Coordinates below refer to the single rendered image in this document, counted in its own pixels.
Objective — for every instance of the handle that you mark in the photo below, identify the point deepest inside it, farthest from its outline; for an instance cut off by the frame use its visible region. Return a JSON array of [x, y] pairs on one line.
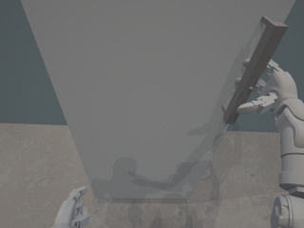
[[262, 55]]

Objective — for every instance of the fridge door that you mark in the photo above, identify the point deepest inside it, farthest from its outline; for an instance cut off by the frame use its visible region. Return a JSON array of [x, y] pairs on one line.
[[141, 83]]

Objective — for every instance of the robot right hand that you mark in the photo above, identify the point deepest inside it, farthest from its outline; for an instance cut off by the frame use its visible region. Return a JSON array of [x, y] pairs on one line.
[[281, 87]]

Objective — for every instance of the robot left hand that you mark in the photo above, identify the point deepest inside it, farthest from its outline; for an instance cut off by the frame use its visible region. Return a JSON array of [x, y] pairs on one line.
[[68, 211]]

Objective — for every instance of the right robot forearm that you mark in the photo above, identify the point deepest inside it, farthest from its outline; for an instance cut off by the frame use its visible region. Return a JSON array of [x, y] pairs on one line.
[[289, 120]]

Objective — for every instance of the robot right upper arm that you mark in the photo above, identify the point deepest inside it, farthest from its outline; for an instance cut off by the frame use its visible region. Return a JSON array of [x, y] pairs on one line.
[[288, 212]]

